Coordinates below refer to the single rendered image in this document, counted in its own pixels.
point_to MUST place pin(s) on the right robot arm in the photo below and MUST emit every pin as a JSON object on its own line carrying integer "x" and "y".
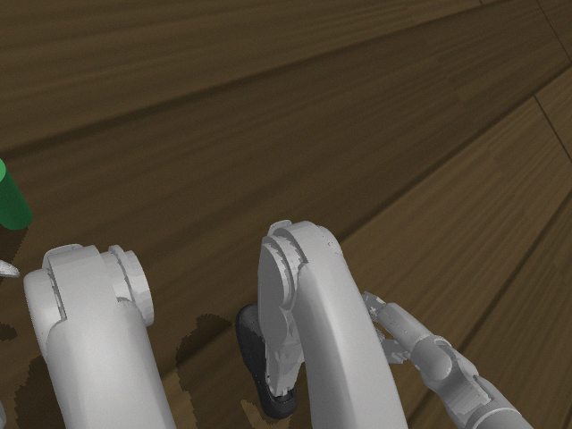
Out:
{"x": 471, "y": 401}

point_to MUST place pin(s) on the right robot foot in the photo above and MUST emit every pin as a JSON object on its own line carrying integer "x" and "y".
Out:
{"x": 252, "y": 348}

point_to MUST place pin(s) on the can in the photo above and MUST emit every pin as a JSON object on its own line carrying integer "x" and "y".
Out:
{"x": 15, "y": 213}

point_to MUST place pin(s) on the right robot hand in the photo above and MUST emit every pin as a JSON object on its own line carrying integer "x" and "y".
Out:
{"x": 405, "y": 329}

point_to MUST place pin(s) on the left robot hand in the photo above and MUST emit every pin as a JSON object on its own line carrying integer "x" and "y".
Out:
{"x": 8, "y": 270}

